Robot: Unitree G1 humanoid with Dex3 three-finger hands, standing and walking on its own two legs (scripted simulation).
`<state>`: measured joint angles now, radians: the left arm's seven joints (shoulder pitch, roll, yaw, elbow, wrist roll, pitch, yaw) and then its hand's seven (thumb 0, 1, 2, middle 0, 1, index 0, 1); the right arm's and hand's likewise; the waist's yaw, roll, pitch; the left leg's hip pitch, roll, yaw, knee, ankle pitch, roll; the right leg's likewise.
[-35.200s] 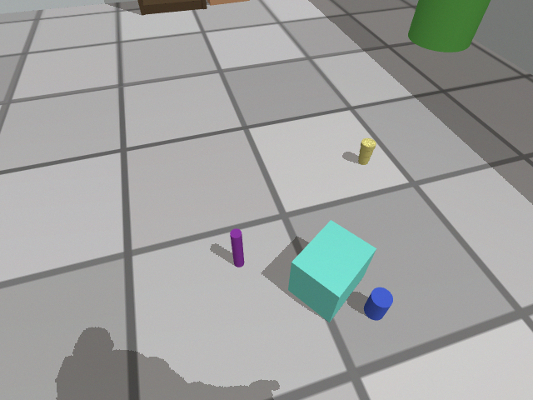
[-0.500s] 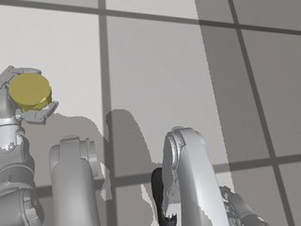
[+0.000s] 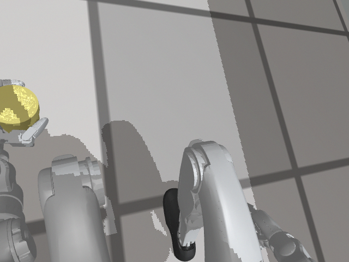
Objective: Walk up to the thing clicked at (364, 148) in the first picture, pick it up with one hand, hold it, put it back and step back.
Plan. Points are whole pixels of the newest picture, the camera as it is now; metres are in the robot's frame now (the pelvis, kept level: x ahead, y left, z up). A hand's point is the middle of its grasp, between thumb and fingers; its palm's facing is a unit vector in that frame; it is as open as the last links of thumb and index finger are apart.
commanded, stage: lower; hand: left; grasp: from the side
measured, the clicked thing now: (19, 118) +0.42 +0.27 -0.13
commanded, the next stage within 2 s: loosen in 1.10 s
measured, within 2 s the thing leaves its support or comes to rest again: rests again in 1.44 s
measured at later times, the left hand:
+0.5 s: hand (29, 119) +0.43 +0.27 -0.17, palm faces +0.28 -0.96 +0.00, open 9.8 cm
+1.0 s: hand (32, 121) +0.43 +0.26 -0.19, palm faces +0.29 -0.96 +0.00, open 9.8 cm
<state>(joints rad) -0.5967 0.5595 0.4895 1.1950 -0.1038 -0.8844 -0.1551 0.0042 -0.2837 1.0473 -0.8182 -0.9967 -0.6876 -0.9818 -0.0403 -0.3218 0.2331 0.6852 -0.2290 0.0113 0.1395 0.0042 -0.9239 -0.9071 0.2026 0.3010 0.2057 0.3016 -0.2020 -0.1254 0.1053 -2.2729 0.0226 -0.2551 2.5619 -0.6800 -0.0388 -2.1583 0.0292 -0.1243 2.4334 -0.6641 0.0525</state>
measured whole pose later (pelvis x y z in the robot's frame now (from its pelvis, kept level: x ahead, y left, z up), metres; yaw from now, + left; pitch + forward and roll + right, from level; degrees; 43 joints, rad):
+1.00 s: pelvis -0.01 +0.02 -0.01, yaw -6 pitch +12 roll -18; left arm -0.62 0.81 0.50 1.44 -0.07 -1.09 0.01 0.00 -0.29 1.05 -0.82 -0.99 -0.69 -0.97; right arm -0.17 -0.36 0.50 0.58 -0.37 0.00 0.15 0.00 -0.91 -0.90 0.20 0.30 0.21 0.30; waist -0.26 -0.29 0.31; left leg -2.22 0.03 -0.40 2.67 -0.70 -0.02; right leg -2.05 0.09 -0.23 2.42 -0.63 0.08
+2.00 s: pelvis -0.01 +0.02 -0.01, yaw -7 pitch +10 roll -19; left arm -0.59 0.83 0.55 1.34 -0.09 -1.10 -0.02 -0.01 -0.47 0.10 -0.13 -0.06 -0.12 -0.06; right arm -0.17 -0.36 0.51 0.55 -0.36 0.02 0.14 0.00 -0.90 -0.90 0.21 0.30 0.21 0.30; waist -0.23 -0.30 0.30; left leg -2.21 0.03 -0.42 2.68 -0.71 -0.01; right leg -2.03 0.10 -0.25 2.40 -0.62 0.07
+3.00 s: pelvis +0.02 -0.01 +0.23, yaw +8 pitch +29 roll -4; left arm 0.00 0.42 0.27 0.37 0.02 0.01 0.08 -0.01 -0.52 0.07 -0.06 -0.06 -0.06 -0.06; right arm 0.09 -0.24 0.00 0.51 0.04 0.10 -0.05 0.01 -0.90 -0.90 0.20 0.30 0.21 0.30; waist -0.04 0.00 -0.17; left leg -1.66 0.06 -0.08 1.78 -0.63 -0.03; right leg -1.61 -0.01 -0.05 1.74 -0.64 0.01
